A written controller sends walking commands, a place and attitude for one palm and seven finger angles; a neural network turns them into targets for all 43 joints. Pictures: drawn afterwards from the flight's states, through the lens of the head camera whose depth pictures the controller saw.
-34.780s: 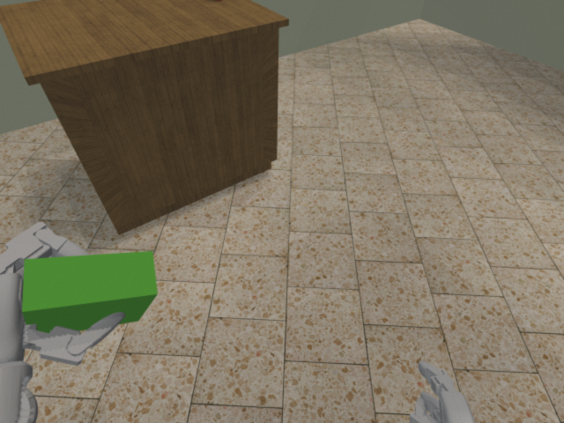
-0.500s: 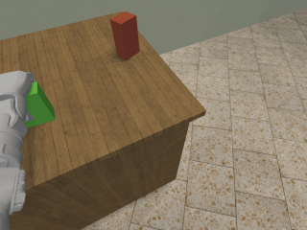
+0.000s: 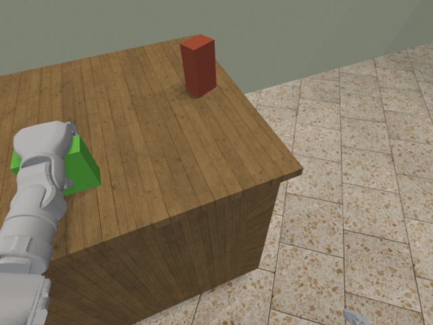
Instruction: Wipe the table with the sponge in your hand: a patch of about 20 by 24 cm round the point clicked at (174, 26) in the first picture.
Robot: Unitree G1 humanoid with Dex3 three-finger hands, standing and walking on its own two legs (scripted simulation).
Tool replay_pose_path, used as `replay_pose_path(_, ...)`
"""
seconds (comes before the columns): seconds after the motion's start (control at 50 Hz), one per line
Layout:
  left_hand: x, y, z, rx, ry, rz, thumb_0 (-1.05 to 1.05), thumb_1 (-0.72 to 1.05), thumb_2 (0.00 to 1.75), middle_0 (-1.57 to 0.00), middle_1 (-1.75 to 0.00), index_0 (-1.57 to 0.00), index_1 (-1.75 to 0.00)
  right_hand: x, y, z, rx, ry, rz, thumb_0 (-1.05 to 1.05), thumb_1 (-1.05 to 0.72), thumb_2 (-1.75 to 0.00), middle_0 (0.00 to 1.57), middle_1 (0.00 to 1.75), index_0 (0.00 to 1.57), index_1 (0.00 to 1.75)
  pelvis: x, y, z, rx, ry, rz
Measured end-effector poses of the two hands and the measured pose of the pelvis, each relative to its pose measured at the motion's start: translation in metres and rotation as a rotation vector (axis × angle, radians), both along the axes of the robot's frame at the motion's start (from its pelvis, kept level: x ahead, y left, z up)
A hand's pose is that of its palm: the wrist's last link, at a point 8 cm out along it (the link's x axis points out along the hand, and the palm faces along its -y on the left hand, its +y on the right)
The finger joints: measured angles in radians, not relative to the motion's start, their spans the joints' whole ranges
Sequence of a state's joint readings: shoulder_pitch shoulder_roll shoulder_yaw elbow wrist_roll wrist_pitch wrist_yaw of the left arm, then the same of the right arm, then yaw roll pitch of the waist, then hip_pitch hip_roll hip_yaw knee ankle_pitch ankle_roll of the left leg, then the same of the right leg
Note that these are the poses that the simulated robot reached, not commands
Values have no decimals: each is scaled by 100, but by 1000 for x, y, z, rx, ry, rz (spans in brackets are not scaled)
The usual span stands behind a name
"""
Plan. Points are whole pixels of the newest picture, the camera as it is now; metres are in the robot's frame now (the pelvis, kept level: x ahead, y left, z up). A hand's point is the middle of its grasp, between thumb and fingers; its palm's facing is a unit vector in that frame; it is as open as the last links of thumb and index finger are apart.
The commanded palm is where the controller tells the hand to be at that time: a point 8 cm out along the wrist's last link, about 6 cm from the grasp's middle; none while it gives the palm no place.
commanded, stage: wipe back along the first lane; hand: left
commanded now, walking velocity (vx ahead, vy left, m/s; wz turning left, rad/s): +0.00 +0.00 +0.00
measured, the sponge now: (64, 174) +0.37 +0.34 +0.06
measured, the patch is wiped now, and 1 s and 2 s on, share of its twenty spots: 1.00 1.00 1.00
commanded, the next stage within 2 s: lift the sponge slowly off the table in 0.62 s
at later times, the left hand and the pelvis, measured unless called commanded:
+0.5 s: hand (59, 183) +0.33 +0.31 +0.10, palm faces -0.02 +0.01 -1.00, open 9.4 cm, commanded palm +0.29 +0.29 +0.13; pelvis -0.01 -0.01 +0.00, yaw +1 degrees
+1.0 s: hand (63, 195) +0.30 +0.29 +0.10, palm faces -0.02 -0.01 -1.00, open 9.3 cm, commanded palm +0.27 +0.29 +0.15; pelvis -0.01 -0.02 +0.00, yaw +1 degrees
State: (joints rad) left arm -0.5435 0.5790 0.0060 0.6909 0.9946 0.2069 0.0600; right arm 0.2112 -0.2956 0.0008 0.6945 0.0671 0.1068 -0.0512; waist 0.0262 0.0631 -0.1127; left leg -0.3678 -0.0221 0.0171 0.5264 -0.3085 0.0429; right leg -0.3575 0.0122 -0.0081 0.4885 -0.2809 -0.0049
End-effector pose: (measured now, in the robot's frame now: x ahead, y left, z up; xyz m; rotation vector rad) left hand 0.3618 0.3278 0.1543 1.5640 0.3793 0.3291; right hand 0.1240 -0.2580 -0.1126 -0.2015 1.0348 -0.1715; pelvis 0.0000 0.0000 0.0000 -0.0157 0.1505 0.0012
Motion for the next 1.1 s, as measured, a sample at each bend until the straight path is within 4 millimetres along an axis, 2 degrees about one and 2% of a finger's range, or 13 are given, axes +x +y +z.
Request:
replay_pose_path(0.34, -44, -19, 0, -5, -22, 0, 0, -46, 110, -77, -144, -78, -148, 35, 18, 6, 36, -108, 77, 1, -90, -90, 20, 30, 20, 29, -4, -2, 2, 7, -53, 11)
replay_pose_path(0.78, -73, -41, 0, -13, -41, -3, 1, -45, 110, -76, -145, -78, -148, 56, 17, 13, 46, -174, 111, 1, -90, -90, 20, 30, 20, 29, -5, -11, 3, 13, -87, 10)
replay_pose_path(1.1, -79, -40, 2, -43, -16, -2, 1, -46, 110, -78, -143, -80, -146, 70, 16, 22, 33, -215, 133, 1, -90, -90, 20, 30, 20, 29, -5, -18, 5, 15, -105, 15)
